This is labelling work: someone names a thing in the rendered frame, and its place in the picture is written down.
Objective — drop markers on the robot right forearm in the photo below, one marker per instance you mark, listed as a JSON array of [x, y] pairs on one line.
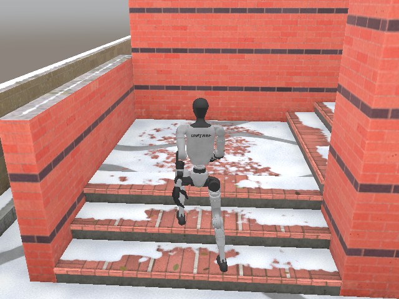
[[215, 158]]

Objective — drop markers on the robot left forearm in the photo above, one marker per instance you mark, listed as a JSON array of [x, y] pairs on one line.
[[179, 172]]

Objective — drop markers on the robot right upper arm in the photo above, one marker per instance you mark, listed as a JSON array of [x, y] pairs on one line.
[[220, 140]]

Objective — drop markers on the humanoid robot head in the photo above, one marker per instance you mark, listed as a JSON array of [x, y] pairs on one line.
[[200, 107]]

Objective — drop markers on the robot left hand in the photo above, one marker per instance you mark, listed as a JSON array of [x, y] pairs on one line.
[[176, 194]]

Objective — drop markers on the left robot thigh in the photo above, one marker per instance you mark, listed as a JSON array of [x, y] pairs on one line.
[[186, 178]]

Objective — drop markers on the robot left upper arm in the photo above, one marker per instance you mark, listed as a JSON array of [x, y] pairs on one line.
[[180, 141]]

